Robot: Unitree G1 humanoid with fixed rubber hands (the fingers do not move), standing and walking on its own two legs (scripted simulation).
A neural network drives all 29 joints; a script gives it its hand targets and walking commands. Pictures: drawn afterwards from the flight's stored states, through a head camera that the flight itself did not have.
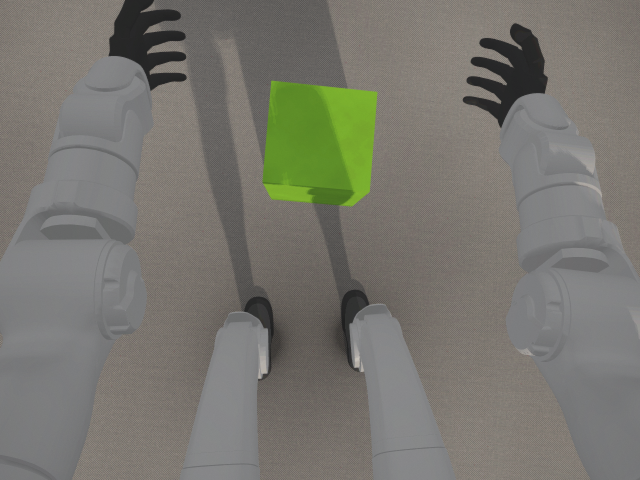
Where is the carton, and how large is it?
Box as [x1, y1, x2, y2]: [262, 81, 376, 206]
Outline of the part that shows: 271,81 262,181 270,197 272,199 351,206 369,191 376,92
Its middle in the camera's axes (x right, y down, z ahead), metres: -0.01 -0.19 +0.87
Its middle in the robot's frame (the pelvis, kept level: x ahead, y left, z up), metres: +0.57 -0.04 -0.53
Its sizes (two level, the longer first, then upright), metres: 0.210 0.200 0.250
